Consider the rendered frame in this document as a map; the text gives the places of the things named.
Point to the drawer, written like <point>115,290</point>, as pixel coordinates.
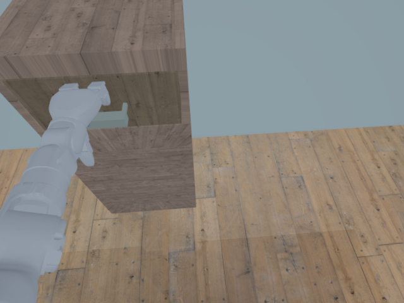
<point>153,98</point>

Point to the cabinet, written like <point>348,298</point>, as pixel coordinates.
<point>137,168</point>

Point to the handle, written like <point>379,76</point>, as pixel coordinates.
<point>114,119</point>

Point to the left robot upper arm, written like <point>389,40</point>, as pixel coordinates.
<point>30,245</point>

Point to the left robot hand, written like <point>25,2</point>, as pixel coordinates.
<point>82,105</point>

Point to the left robot forearm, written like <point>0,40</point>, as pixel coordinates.
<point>45,181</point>

